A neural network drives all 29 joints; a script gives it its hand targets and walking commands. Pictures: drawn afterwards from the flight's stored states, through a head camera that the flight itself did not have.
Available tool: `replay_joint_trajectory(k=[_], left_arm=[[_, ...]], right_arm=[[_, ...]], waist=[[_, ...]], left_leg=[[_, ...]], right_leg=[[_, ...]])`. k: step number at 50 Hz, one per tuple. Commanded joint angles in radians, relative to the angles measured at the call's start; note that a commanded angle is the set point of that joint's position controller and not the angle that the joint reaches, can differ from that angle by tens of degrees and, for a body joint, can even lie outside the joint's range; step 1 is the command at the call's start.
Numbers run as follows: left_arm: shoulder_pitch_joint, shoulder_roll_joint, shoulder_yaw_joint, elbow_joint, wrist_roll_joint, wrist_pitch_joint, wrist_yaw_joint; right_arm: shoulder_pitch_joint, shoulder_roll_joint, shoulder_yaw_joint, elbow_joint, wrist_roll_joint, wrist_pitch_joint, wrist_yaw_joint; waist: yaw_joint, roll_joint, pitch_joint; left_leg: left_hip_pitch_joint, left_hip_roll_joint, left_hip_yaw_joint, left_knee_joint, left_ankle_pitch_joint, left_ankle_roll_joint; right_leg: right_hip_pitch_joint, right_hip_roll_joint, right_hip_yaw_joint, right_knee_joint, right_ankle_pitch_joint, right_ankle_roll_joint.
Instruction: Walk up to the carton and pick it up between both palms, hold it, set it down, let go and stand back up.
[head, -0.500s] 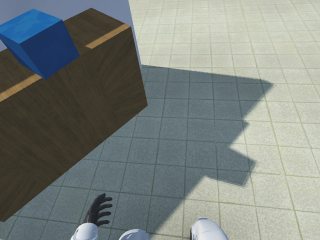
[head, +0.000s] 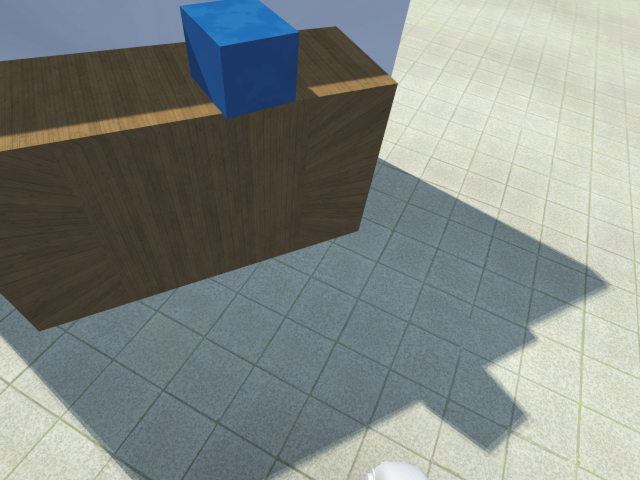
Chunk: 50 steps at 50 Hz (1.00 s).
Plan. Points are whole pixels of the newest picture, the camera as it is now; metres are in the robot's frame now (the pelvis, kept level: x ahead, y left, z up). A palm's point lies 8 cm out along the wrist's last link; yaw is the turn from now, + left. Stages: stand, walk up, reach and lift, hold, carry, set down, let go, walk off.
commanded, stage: walk up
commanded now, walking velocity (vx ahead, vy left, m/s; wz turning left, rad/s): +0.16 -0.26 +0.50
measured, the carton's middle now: (240, 55) +1.07 +0.21 -0.02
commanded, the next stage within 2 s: none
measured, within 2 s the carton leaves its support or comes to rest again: neither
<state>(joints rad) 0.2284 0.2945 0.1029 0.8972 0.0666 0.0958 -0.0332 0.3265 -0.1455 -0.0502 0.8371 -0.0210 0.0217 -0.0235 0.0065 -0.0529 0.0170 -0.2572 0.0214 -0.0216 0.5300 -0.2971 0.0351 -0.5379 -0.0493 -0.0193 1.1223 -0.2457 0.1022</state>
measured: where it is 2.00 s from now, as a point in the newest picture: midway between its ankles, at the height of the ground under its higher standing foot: (344, 355)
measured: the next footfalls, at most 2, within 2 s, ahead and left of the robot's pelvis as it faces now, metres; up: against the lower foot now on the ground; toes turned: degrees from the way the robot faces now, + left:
right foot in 0.34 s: +0.09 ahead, -0.23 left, +0.00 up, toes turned +6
left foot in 0.72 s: +0.10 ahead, -0.12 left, +0.00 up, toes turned +29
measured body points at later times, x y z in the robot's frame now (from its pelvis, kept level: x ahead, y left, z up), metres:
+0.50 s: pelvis +0.05 -0.15 -0.01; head +0.10 -0.16 +0.44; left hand +0.13 +0.10 -0.12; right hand +0.11 -0.42 -0.16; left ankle -0.01 -0.02 -0.67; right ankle +0.05 -0.23 -0.74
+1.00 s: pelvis +0.14 -0.25 +0.00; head +0.15 -0.21 +0.45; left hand +0.09 -0.01 -0.16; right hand +0.26 -0.48 -0.14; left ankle +0.07 -0.14 -0.74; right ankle +0.22 -0.43 -0.68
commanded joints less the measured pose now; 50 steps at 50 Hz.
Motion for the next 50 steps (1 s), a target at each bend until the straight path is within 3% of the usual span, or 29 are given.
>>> replay_joint_trajectory(k=[1, 4, 10, 12, 14, 15, 16, 17, 18, 19, 21, 23, 24, 29, 33, 34, 35, 36, 37, 38, 39, 40, 41, 43, 45, 47, 48, 49, 50], left_arm=[[-0.100, 0.032, -0.003, -0.110, -0.018, -0.030, -0.012], [-0.125, 0.024, -0.009, -0.126, -0.025, -0.032, -0.007], [-0.171, 0.005, -0.019, -0.179, -0.036, -0.042, -0.005], [-0.155, 0.002, -0.020, -0.193, -0.044, -0.049, -0.005], [-0.066, -0.002, -0.016, -0.175, -0.052, -0.054, 0.003], [0.019, -0.011, -0.014, -0.147, -0.049, -0.057, 0.010], [0.072, 0.027, -0.001, -0.125, -0.036, -0.067, 0.019], [0.117, 0.088, 0.009, -0.121, -0.026, -0.080, 0.014], [0.086, 0.191, 0.023, -0.150, -0.030, -0.081, 0.010], [0.070, 0.147, 0.015, -0.152, -0.028, -0.075, 0.008], [0.004, 0.040, -0.028, -0.155, -0.038, -0.082, 0.011], [-0.016, 0.013, -0.040, -0.151, -0.030, -0.091, 0.033], [-0.010, 0.002, -0.044, -0.143, -0.027, -0.095, 0.036], [0.049, -0.052, -0.067, -0.094, -0.014, -0.089, 0.053], [0.110, -0.046, -0.076, -0.044, -0.007, -0.075, 0.058], [0.122, -0.044, -0.079, -0.030, -0.012, -0.073, 0.058], [0.111, -0.036, -0.081, -0.021, -0.023, -0.074, 0.058], [0.073, -0.005, -0.075, -0.020, -0.044, -0.080, 0.057], [0.055, 0.000, -0.081, -0.071, -0.059, -0.093, 0.052], [0.043, 0.054, -0.053, -0.093, -0.046, -0.067, 0.054], [-0.038, 0.100, -0.041, -0.097, -0.019, -0.041, 0.050], [-0.073, 0.073, -0.039, -0.105, -0.022, -0.038, 0.037], [-0.038, 0.053, -0.041, -0.089, -0.025, -0.038, 0.026], [0.037, 0.026, -0.038, -0.059, -0.012, -0.027, 0.011], [0.083, -0.008, -0.043, -0.041, -0.017, -0.020, -0.003], [0.078, -0.031, -0.048, -0.043, -0.031, -0.018, -0.012], [0.094, -0.059, -0.060, -0.053, -0.042, -0.050, -0.045], [0.026, -0.050, -0.058, -0.075, -0.051, -0.057, -0.062], [0.004, -0.036, -0.054, -0.071, -0.053, -0.066, -0.066]], right_arm=[[0.097, -0.282, -0.081, -0.042, -0.006, -0.033, -0.013], [0.149, -0.284, -0.090, -0.026, -0.007, -0.037, -0.013], [0.165, -0.306, -0.116, -0.014, -0.016, -0.018, -0.019], [0.127, -0.318, -0.126, -0.020, -0.016, -0.013, -0.024], [0.063, -0.321, -0.129, -0.036, -0.011, -0.010, -0.029], [0.023, -0.316, -0.126, -0.045, -0.001, -0.011, -0.033], [0.044, -0.276, -0.113, -0.038, 0.002, -0.019, -0.033], [0.110, -0.185, -0.088, -0.031, -0.016, -0.022, -0.029], [0.103, -0.133, -0.076, -0.051, -0.017, -0.009, -0.049], [0.068, -0.173, -0.079, -0.048, -0.017, 0.002, -0.062], [0.023, -0.198, -0.089, -0.014, -0.024, 0.009, -0.046], [0.065, -0.184, -0.088, 0.021, -0.027, 0.017, -0.022], [0.078, -0.172, -0.084, 0.035, -0.026, 0.018, -0.017], [-0.015, -0.123, -0.052, 0.021, -0.017, 0.029, -0.021], [-0.055, -0.087, -0.018, 0.018, 0.008, 0.020, -0.038], [-0.044, -0.087, -0.015, 0.023, 0.011, 0.015, -0.044], [-0.002, -0.088, -0.013, 0.038, 0.010, 0.009, -0.052], [0.106, -0.113, -0.018, 0.065, 0.002, -0.002, -0.061], [0.225, -0.250, -0.050, 0.071, -0.016, -0.007, -0.070], [0.273, -0.383, -0.089, 0.101, 0.004, 0.024, -0.078], [0.215, -0.331, -0.082, 0.110, 0.005, 0.028, -0.079], [0.148, -0.274, -0.065, 0.105, -0.002, 0.025, -0.079], [0.067, -0.252, -0.057, 0.091, -0.009, 0.022, -0.076], [-0.052, -0.231, -0.049, 0.073, -0.003, 0.007, -0.062], [-0.072, -0.227, -0.050, 0.073, -0.007, -0.007, -0.048], [-0.053, -0.244, -0.059, 0.086, -0.017, -0.018, -0.043], [-0.078, -0.275, -0.076, 0.079, 0.015, -0.033, -0.009], [-0.203, -0.270, -0.079, 0.045, 0.010, -0.032, 0.003], [-0.194, -0.278, -0.086, 0.050, -0.003, -0.039, 0.011]], waist=[[-0.053, 0.244, 0.023], [-0.074, 0.278, 0.022], [-0.096, 0.352, 0.017], [-0.082, 0.372, 0.011], [-0.037, 0.362, 0.003], [0.013, 0.315, -0.008], [0.024, 0.212, -0.050], [0.026, -0.042, -0.149], [0.059, -0.268, -0.158], [0.068, -0.291, -0.129], [0.032, -0.139, 0.004], [-0.001, -0.111, -0.013], [-0.006, -0.105, -0.023], [0.015, -0.120, 0.018], [0.020, -0.099, -0.032], [0.006, -0.083, -0.045], [-0.037, -0.051, -0.058], [-0.124, 0.012, -0.087], [-0.190, 0.263, -0.180], [-0.205, 0.427, -0.199], [-0.177, 0.303, -0.137], [-0.139, 0.213, -0.077], [-0.095, 0.157, -0.027], [-0.031, 0.187, 0.055], [-0.013, 0.216, 0.049], [-0.014, 0.252, 0.044], [0.002, 0.365, -0.081], [0.017, 0.440, 0.027], [0.002, 0.429, 0.050]], left_leg=[[0.200, 0.286, -0.417, -0.279, 0.120, 0.106], [0.216, 0.283, -0.420, -0.251, 0.238, 0.129], [0.139, 0.272, -0.428, -0.227, 0.251, 0.131], [0.075, 0.268, -0.425, -0.220, 0.272, 0.111], [-0.036, 0.251, -0.411, -0.195, 0.287, 0.071], [-0.132, 0.214, -0.365, -0.149, 0.253, 0.034], [-0.226, 0.143, -0.286, -0.058, 0.118, -0.003], [-0.315, 0.030, -0.145, 0.185, -0.250, -0.024], [-0.438, -0.071, -0.013, 0.390, -0.395, -0.055], [-0.425, 0.015, -0.010, 0.546, -0.363, -0.033], [-0.403, 0.028, -0.031, 0.610, -0.250, -0.013], [-0.379, 0.028, 0.007, 0.680, -0.181, -0.022], [-0.366, 0.025, 0.020, 0.690, -0.169, -0.028], [-0.346, 0.014, 0.060, 0.482, -0.198, -0.027], [-0.184, 0.002, 0.133, 0.252, -0.188, 0.012], [-0.116, 0.000, 0.139, 0.180, -0.146, 0.020], [-0.001, 0.005, 0.134, 0.059, -0.038, 0.028], [0.237, 0.067, 0.067, -0.125, 0.187, 0.045], [0.552, 0.415, -0.307, -0.218, 0.362, 0.117], [0.436, 0.641, -0.578, -0.208, 0.666, 0.324], [0.313, 0.594, -0.536, -0.191, 0.705, 0.315], [0.257, 0.518, -0.397, -0.210, 0.653, 0.282], [0.190, 0.460, -0.313, -0.234, 0.517, 0.234], [0.067, 0.372, -0.198, -0.256, 0.412, 0.166], [0.059, 0.321, -0.120, -0.231, 0.489, 0.131], [0.054, 0.292, -0.074, -0.209, 0.535, 0.102], [-0.008, 0.214, -0.041, -0.323, -0.334, 0.067], [-0.152, 0.182, -0.019, -0.395, -0.361, 0.035], [-0.177, 0.173, -0.017, -0.405, -0.346, 0.045]], right_leg=[[-0.197, -0.022, 0.056, -0.078, -0.014, 0.010], [-0.154, -0.002, 0.046, -0.174, -0.086, 0.009], [-0.011, 0.022, 0.035, -0.348, -0.146, -0.009], [0.089, 0.026, 0.035, -0.438, -0.120, -0.024], [0.279, 0.026, 0.024, -0.608, -0.050, -0.057], [0.449, 0.026, -0.010, -0.761, 0.073, -0.078], [0.619, 0.014, -0.039, -0.817, 0.086, -0.085], [0.777, -0.170, 0.111, -0.840, -0.020, -0.102], [0.669, -0.354, 0.302, -0.878, -0.084, -0.178], [0.548, -0.358, 0.307, -0.915, -0.160, -0.235], [0.409, -0.240, 0.145, -0.904, 0.015, -0.207], [0.434, -0.205, 0.039, -0.843, 0.341, -0.235], [0.436, -0.195, 0.013, -0.827, 0.427, -0.254], [0.450, -0.203, 0.004, -0.811, 0.498, -0.305], [0.457, -0.200, -0.018, -0.749, 0.680, -0.303], [0.437, -0.191, -0.028, -0.720, 0.696, -0.291], [0.384, -0.170, -0.058, -0.665, 0.736, -0.261], [0.230, -0.145, -0.109, -0.559, 0.742, -0.196], [-0.057, -0.095, -0.171, -0.313, 0.136, -0.110], [-0.135, 0.029, -0.115, -0.085, -0.374, -0.077], [-0.089, -0.028, 0.006, 0.013, -0.347, -0.073], [-0.101, -0.022, 0.033, 0.082, -0.264, -0.053], [-0.099, -0.028, 0.037, 0.073, -0.195, -0.044], [-0.046, -0.033, 0.029, 0.030, -0.112, -0.025], [-0.013, -0.019, -0.003, -0.010, -0.070, -0.011], [0.018, -0.021, -0.026, -0.110, -0.059, 0.002], [0.127, -0.050, -0.036, -0.232, -0.071, -0.008], [0.199, -0.033, -0.086, -0.310, -0.009, 0.003], [0.250, -0.018, -0.116, -0.387, -0.029, 0.006]])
